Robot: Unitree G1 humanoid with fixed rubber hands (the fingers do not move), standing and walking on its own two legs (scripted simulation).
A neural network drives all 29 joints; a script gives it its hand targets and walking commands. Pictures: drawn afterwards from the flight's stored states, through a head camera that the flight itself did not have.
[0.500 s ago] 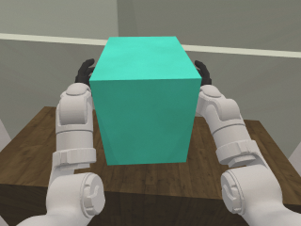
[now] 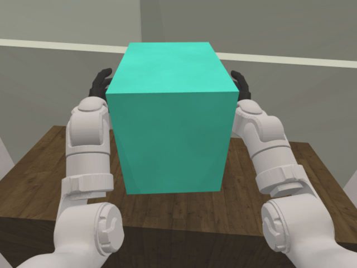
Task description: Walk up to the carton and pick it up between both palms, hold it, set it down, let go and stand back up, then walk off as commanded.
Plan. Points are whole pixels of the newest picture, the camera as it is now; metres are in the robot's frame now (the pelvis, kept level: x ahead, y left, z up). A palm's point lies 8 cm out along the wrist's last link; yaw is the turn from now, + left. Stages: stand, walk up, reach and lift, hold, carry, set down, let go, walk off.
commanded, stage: hold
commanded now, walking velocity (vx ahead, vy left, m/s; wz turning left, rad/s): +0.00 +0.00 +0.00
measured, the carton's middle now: (171, 111) +0.42 +0.00 +0.22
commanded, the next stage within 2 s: set down in 1.84 s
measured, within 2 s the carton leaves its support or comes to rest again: neither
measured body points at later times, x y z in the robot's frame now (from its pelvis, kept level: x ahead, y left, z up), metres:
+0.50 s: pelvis +0.00 +0.00 +0.00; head -0.07 +0.02 +0.44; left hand +0.38 +0.15 +0.27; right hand +0.39 -0.14 +0.27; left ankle -0.02 +0.14 -0.75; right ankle +0.05 -0.14 -0.75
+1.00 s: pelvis +0.00 +0.00 +0.00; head -0.08 +0.02 +0.44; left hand +0.38 +0.15 +0.27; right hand +0.38 -0.15 +0.27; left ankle -0.02 +0.14 -0.75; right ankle +0.05 -0.14 -0.75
